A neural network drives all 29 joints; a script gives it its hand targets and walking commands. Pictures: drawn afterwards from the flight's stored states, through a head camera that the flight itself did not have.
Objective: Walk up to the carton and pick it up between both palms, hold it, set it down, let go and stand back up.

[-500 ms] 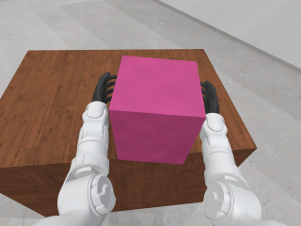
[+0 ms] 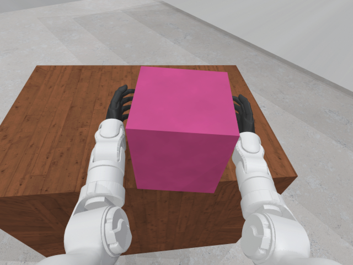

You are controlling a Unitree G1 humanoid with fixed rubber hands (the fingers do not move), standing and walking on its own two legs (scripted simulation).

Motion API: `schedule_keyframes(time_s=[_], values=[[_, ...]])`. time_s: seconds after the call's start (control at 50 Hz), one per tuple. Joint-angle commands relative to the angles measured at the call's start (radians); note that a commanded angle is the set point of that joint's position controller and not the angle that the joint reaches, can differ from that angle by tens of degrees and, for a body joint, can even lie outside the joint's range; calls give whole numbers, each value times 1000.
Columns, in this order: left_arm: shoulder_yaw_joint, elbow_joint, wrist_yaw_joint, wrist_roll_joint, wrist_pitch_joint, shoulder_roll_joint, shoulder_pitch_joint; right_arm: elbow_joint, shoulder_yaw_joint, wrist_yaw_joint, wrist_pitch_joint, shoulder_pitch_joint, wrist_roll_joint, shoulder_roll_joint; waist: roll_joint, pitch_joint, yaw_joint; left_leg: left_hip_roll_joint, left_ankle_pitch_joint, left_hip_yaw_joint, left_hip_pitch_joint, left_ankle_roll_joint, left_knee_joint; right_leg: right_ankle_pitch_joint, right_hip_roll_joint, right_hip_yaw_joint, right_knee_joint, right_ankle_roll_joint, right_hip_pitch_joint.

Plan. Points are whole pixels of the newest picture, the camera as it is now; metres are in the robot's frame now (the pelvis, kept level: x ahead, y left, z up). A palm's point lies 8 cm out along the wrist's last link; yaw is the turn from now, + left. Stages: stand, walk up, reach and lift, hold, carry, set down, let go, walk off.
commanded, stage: reach and lift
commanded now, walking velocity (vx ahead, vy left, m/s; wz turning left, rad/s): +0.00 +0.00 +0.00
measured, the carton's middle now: (179, 133) +0.41 +0.00 +0.07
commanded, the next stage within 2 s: none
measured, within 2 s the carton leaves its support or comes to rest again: neither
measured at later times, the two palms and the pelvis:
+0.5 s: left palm (110, 110) +0.38 +0.16 +0.17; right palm (249, 121) +0.38 -0.14 +0.16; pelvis -0.01 +0.00 +0.00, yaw +1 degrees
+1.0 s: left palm (104, 101) +0.37 +0.16 +0.20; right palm (255, 109) +0.37 -0.14 +0.19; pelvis -0.01 +0.00 +0.00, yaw +2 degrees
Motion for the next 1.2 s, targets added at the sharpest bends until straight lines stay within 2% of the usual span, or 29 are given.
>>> schedule_keyframes(time_s=[0.0, 0.44, 0.64, 0.94, 1.18], values=[[-298, -26, -105, -36, 18, -465, -500, -70, 339, 122, -45, -614, 24, 416, 60, -381, -10, -35, 276, 116, 180, -24, 20, 317, 29, -113, 17, 62, 94], [-380, -148, -114, -82, 187, -475, -545, -106, 450, 88, 65, -721, 206, 363, 58, -324, -34, -47, 186, 90, 217, -17, 10, 177, 34, -108, -7, 52, 64], [-428, -249, -117, -108, 262, -477, -558, -178, 534, 63, 115, -767, 305, 354, 65, -348, -55, -54, 238, 67, 253, -21, 36, 215, 41, -108, 4, 53, 77], [-470, -385, -132, -117, 369, -468, -548, -284, 630, 24, 197, -792, 423, 346, 69, -326, -79, -59, 251, 49, 270, -21, 46, 217, 47, -106, 8, 54, 83], [-477, -428, -140, -124, 438, -455, -568, -316, 655, 7, 265, -820, 470, 349, 62, -297, -87, -58, 183, 46, 252, -6, 28, 157, 47, -99, -2, 52, 72]])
